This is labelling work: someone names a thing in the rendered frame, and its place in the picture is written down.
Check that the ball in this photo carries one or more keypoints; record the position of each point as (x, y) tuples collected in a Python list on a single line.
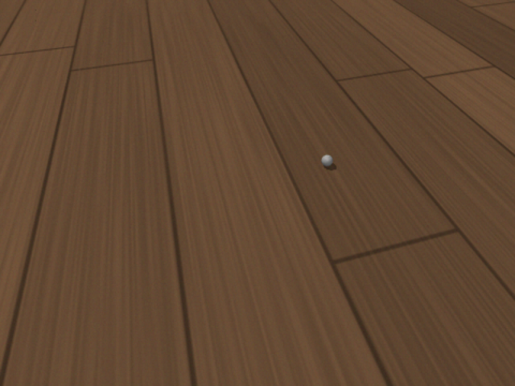
[(326, 160)]

